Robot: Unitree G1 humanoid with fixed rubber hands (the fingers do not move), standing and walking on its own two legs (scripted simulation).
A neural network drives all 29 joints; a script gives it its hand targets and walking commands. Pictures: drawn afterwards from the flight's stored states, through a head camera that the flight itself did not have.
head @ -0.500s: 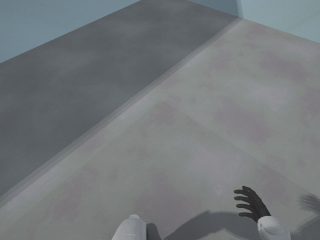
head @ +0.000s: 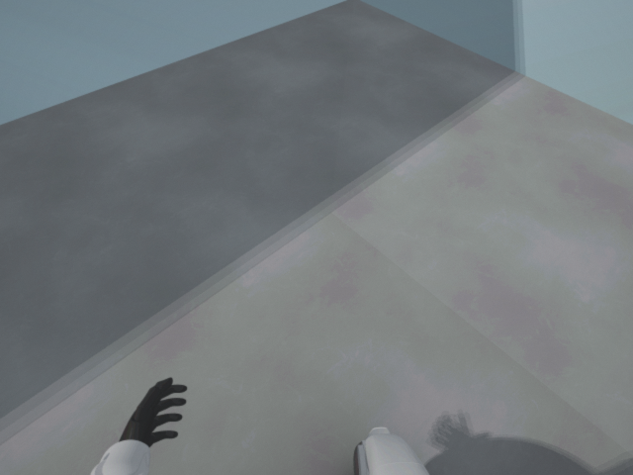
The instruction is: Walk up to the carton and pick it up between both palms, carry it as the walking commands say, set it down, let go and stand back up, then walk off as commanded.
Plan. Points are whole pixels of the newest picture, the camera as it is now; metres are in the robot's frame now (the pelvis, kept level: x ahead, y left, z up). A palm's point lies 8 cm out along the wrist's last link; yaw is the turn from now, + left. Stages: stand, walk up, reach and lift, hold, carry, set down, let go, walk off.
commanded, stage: walk off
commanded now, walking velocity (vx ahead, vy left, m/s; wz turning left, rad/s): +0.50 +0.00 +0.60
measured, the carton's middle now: out of the picture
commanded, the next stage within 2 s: stand in 1.42 s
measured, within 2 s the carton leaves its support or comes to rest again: neither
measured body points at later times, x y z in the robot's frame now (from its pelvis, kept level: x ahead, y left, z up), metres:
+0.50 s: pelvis +0.24 -0.01 +0.00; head +0.28 +0.00 +0.44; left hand +0.11 +0.22 -0.13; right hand +0.53 -0.14 -0.10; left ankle +0.33 +0.16 -0.70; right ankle +0.17 -0.15 -0.74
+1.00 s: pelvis +0.47 +0.13 +0.00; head +0.49 +0.16 +0.45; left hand +0.52 +0.44 -0.10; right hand +0.59 -0.12 -0.12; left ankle +0.36 +0.15 -0.74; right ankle +0.68 +0.06 -0.69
